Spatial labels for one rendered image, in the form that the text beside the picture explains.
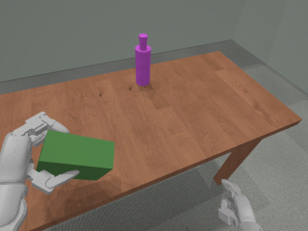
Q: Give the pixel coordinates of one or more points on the sponge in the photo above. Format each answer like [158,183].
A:
[62,152]

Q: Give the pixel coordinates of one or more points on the robot right hand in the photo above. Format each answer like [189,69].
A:
[240,208]

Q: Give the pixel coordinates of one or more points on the table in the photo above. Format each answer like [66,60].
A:
[193,111]

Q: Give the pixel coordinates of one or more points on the robot left hand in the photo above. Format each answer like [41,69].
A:
[16,152]

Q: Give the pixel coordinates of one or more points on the left robot forearm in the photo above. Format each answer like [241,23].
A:
[13,206]

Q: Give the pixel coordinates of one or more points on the right robot forearm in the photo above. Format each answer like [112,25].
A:
[249,226]

